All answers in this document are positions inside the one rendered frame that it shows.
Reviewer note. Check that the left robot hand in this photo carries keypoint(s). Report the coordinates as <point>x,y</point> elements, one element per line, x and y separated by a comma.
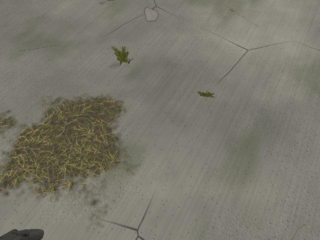
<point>26,234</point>

